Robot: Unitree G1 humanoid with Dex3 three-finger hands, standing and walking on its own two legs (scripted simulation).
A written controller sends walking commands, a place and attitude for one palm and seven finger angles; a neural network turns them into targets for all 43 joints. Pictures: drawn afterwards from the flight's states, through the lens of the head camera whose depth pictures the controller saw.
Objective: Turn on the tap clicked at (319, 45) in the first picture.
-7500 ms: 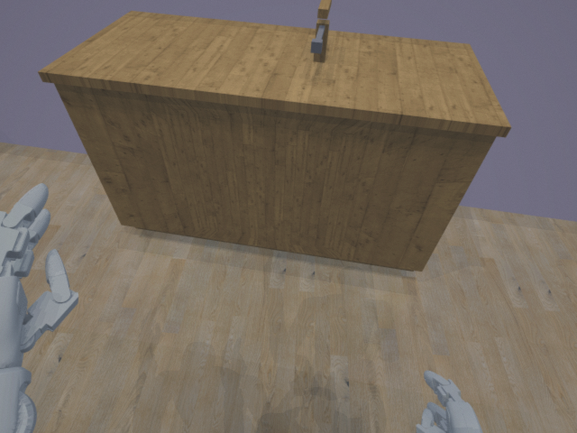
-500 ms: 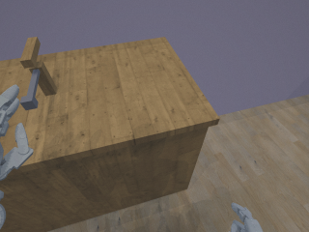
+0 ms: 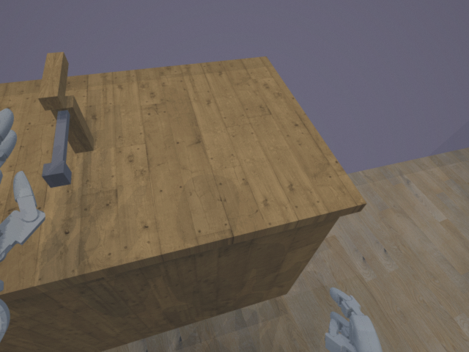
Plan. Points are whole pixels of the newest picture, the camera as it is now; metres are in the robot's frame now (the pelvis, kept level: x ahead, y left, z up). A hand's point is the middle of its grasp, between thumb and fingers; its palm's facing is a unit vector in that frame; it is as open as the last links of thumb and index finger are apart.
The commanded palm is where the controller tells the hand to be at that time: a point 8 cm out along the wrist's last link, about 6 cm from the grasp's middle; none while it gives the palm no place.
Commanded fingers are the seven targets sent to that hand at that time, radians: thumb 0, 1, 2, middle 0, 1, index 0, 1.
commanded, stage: come to a stop and stand still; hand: left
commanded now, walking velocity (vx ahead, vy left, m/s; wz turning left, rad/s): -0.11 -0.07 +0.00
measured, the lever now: (57, 174) +0.33 +0.29 +0.12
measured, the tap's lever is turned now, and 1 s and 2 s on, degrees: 0 0 0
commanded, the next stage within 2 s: look again from close up in 1.58 s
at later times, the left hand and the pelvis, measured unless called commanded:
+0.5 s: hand (11, 222) +0.22 +0.26 +0.19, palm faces +0.41 -0.84 -0.36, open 7.4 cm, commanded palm +0.14 +0.29 +0.19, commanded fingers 0.00 0.90 0.90 -0.20 -0.30 -0.20 -0.30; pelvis -0.02 +0.01 +0.01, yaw -1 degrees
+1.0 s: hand out of the picture +0.18 +0.29 +0.17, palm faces +0.41 -0.84 -0.35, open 7.4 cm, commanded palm +0.12 +0.32 +0.19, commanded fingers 0.00 0.90 0.90 -0.20 -0.30 -0.20 -0.30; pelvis -0.03 +0.04 +0.01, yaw +1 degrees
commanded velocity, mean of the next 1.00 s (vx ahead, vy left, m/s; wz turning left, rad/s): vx -0.02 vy -0.01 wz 0.00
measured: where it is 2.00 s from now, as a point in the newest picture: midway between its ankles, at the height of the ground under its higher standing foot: outside the picture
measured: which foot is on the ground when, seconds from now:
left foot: down 0.00-1.00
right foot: down 0.00-1.00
